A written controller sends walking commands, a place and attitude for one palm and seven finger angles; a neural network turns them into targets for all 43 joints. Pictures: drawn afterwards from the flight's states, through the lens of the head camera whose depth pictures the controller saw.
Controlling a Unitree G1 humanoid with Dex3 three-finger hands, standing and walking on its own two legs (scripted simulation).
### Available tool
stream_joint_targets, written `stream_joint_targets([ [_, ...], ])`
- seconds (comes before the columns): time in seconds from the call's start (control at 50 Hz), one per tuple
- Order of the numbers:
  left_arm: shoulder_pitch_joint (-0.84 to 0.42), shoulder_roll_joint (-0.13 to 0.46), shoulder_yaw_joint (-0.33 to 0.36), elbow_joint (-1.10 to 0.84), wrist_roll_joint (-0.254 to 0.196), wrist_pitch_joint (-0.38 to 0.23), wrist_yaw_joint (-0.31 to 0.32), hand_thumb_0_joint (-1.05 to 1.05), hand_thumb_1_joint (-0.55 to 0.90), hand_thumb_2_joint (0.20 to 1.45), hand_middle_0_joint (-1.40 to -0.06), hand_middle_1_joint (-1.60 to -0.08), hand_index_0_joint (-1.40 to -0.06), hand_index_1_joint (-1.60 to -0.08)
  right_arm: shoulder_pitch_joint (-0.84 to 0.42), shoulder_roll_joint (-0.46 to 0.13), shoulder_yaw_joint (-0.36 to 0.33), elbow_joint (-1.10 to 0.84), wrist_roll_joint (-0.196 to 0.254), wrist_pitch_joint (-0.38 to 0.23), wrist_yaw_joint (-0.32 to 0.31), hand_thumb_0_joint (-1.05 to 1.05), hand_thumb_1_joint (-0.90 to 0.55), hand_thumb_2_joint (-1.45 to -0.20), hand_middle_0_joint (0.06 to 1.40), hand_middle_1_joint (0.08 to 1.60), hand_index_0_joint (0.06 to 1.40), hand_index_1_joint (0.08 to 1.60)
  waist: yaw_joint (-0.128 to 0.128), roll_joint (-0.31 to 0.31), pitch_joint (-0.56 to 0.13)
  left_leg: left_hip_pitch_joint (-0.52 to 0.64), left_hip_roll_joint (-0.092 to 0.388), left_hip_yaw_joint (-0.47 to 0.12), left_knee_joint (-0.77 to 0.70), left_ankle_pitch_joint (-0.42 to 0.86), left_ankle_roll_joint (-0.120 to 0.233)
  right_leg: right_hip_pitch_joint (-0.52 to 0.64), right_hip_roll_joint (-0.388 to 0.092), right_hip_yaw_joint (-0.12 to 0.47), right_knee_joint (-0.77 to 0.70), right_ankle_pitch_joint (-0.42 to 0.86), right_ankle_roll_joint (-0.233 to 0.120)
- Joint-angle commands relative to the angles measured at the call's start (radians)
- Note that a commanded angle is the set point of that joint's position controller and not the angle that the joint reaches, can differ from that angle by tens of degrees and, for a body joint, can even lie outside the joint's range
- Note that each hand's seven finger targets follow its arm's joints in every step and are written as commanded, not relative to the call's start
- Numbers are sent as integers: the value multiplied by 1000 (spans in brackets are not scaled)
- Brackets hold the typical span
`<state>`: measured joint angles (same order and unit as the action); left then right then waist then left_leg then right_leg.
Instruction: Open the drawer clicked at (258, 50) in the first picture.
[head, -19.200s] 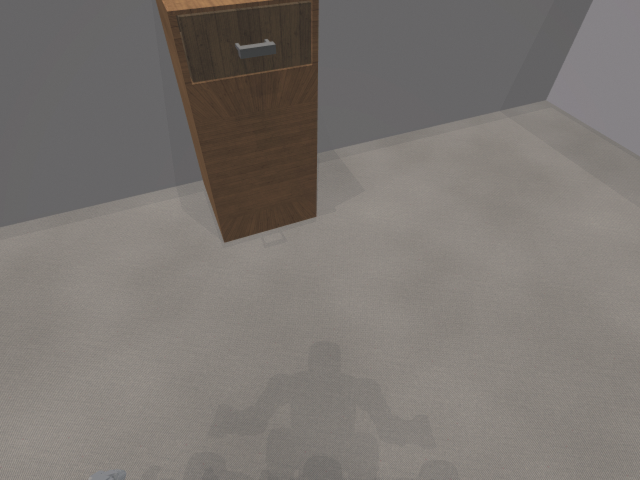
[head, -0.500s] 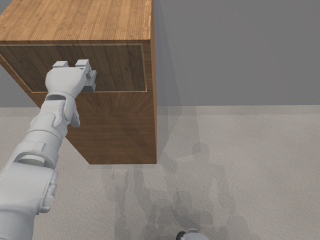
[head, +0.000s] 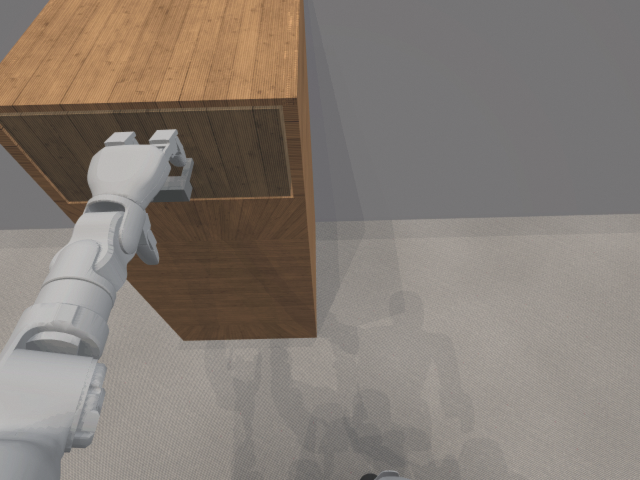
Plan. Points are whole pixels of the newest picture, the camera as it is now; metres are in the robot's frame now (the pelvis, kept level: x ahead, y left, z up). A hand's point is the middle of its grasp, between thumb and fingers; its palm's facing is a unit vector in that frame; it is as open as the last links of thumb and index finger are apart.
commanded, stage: lift the fingers back up to retry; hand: left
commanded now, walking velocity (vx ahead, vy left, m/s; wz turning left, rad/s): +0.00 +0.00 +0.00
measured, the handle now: (155, 177) +0.52 +0.25 +0.04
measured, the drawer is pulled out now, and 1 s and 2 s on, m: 0.00 0.00 0.00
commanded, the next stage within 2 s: re-aim the fingers above the handle in 0.44 s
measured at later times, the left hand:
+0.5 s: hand (132, 188) +0.45 +0.23 +0.10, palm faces -0.04 -0.01 -1.00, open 13.8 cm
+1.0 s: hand (137, 179) +0.46 +0.23 +0.10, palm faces -0.01 -0.03 -1.00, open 13.8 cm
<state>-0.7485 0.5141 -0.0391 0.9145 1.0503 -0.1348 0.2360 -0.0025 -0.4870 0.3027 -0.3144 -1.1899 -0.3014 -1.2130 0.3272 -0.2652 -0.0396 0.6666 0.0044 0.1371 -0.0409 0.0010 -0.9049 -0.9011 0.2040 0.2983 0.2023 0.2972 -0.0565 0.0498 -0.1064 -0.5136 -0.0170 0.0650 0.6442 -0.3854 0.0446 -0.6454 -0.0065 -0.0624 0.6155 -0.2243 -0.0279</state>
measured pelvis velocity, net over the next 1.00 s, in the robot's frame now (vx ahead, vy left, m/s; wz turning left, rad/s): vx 0.01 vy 0.00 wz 0.00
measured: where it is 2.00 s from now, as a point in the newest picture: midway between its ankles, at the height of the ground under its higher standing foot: outside the picture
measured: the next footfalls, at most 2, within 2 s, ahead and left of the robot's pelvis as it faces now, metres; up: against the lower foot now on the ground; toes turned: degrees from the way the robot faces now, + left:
none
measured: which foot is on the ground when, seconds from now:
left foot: down 0.00-1.00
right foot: down 0.00-1.00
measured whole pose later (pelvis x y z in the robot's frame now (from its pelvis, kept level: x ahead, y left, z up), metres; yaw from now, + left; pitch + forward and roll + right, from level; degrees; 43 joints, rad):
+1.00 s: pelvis +0.01 +0.00 +0.01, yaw +0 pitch +12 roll +0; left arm -0.73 0.52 -0.04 0.82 1.01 -0.13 0.13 0.00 -0.49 0.30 -0.32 -1.20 -0.32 -1.20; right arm 0.31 -0.27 -0.04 0.67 0.01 0.16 -0.04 0.00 -0.91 -0.90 0.20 0.30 0.20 0.30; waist -0.03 0.06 -0.09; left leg -0.39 -0.02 0.07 0.54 -0.36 0.04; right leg -0.53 0.00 -0.06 0.54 -0.21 -0.03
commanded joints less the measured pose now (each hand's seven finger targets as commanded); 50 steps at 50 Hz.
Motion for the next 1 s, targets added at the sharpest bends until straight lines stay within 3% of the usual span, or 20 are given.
stream_joint_targets([
  [0.0,-461,264,86,-227,-16,27,39,0,-500,300,-300,-1200,-300,-1200,42,-143,-55,-79,4,-19,-2,0,-900,-900,200,300,200,300,7,6,-413,123,0,-65,-88,471,-14,372,23,50,-38,274,-15],
  [0.04,-467,257,75,-223,-20,46,23,0,-500,300,-300,-1200,-300,-1200,31,-146,-51,-79,6,-16,-3,0,-900,-900,200,300,200,300,6,-14,-387,118,-1,-60,-102,475,-12,391,22,48,-47,295,-13],
  [0.08,-441,252,75,-257,-31,53,-3,0,-500,300,-300,-1200,-300,-1200,19,-145,-52,-89,7,-13,-3,0,-900,-900,200,300,200,300,21,-4,-429,158,0,-60,-103,555,-13,431,20,50,-49,344,-15],
  [0.16,-401,243,64,-296,-46,61,-55,0,-500,300,-300,-1200,-300,-1200,-8,-143,-47,-101,12,-3,-1,0,-900,-900,200,300,200,300,32,-31,-389,174,2,-55,-124,571,-11,460,18,46,-67,367,-12],
  [0.2,-359,279,95,-321,-55,58,-78,0,-500,300,-300,-1200,-300,-1200,-23,-143,-43,-111,15,1,-2,0,-900,-900,200,300,200,300,52,-30,-385,175,2,-54,-134,604,-12,496,15,50,-70,393,-13],
  [0.26,-353,238,59,-325,-60,62,-104,0,-500,300,-300,-1200,-300,-1200,-44,-140,-40,-113,20,7,-3,0,-900,-900,200,300,200,300,42,-49,-327,178,1,-50,-147,570,-13,476,16,45,-84,374,-12],
  [0.32,-331,224,50,-324,-62,58,-119,0,-500,300,-300,-1200,-300,-1200,-53,-140,-35,-119,23,11,-2,0,-900,-900,200,300,200,300,50,-54,-300,171,-3,-50,-156,541,-13,470,14,44,-89,354,-16],
  [0.44,-439,223,40,-369,-57,19,-107,0,-500,300,-300,-1200,-300,-1200,-50,-131,-38,-111,14,0,-6,0,-900,-900,200,300,200,300,33,-18,-331,201,-11,-56,-140,516,-14,445,12,50,-85,334,-18],
  [0.48,-462,263,75,-379,-60,5,-94,0,-500,300,-300,-1200,-300,-1200,-44,-135,-39,-105,10,-5,-10,0,-900,-900,200,300,200,300,31,-44,-369,191,-15,-56,-135,518,-10,479,11,55,-79,355,-16],
  [0.5,-459,283,91,-379,-55,1,-86,0,-500,300,-300,-1200,-300,-1200,-45,-131,-39,-107,9,-8,-9,0,-900,-900,200,300,200,300,43,-8,-381,190,-16,-56,-133,538,-13,486,9,57,-71,371,-18],
  [0.56,-478,235,53,-348,-50,7,-73,0,-500,300,-300,-1200,-300,-1200,-41,-128,-40,-95,9,-9,-6,0,-900,-900,200,300,200,300,28,-6,-362,199,-12,-60,-127,547,-20,440,12,47,-68,353,-18],
  [0.6,-450,253,70,-316,-49,17,-71,0,-500,300,-300,-1200,-300,-1200,-35,-131,-39,-93,9,-9,-4,0,-900,-900,200,300,200,300,35,-13,-370,187,-13,-59,-126,554,-19,455,12,49,-67,361,-18],
  [0.7,-449,233,47,-282,-51,29,-88,0,-500,300,-300,-1200,-300,-1200,-31,-134,-40,-95,12,-6,-4,0,-900,-900,200,300,200,300,28,-22,-363,168,-14,-55,-128,517,-14,460,12,51,-73,348,-17],
  [0.72,-457,253,59,-266,-47,29,-91,0,-500,300,-300,-1200,-300,-1200,-23,-139,-37,-92,13,-2,-7,0,-900,-900,200,300,200,300,23,-46,-351,153,-15,-59,-132,493,-14,457,13,48,-74,335,-17],
  [0.74,-471,232,39,-263,-47,28,-94,0,-500,300,-300,-1200,-300,-1200,-23,-138,-38,-92,13,-2,-9,0,-900,-900,200,300,200,300,16,-48,-343,154,-13,-57,-135,482,-12,447,13,49,-76,328,-16],
  [0.8,-451,261,74,-305,-54,4,-96,0,-500,300,-300,-1200,-300,-1200,-14,-137,-43,-99,10,-5,-8,0,-900,-900,200,300,200,300,37,-25,-393,170,-11,-60,-131,534,-13,482,12,55,-69,357,-18],
  [0.84,-438,268,86,-301,-53,-2,-89,0,-500,300,-300,-1200,-300,-1200,-10,-136,-44,-97,9,-4,-6,0,-900,-900,200,300,200,300,41,-23,-387,170,-8,-60,-131,546,-16,470,15,52,-67,357,-18],
  [0.88,-401,326,139,-272,-49,1,-76,0,-500,300,-300,-1200,-300,-1200,-13,-144,-41,-98,9,-2,-6,0,-900,-900,200,300,200,300,52,-50,-365,122,-11,-59,-142,512,-16,491,16,52,-68,343,-20],
  [0.92,-412,292,111,-287,-44,5,-63,0,-500,300,-300,-1200,-300,-1200,-13,-139,-44,-96,11,-5,-3,0,-900,-900,200,300,200,300,50,-22,-357,134,-6,-55,-144,516,-17,467,16,52,-68,335,-21],
  [0.98,-389,321,135,-315,-44,13,-57,0,-500,300,-300,-1200,-300,-1200,-17,-146,-47,-105,12,-8,0,0,-900,-900,200,300,200,300,57,-17,-391,145,-5,-54,-148,536,-18,496,17,53,-70,344,-22],
])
